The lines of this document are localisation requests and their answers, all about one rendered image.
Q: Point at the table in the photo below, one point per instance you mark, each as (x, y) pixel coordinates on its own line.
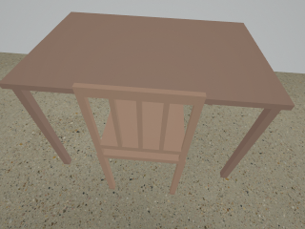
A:
(218, 58)

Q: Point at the chair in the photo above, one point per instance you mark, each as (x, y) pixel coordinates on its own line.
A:
(144, 124)

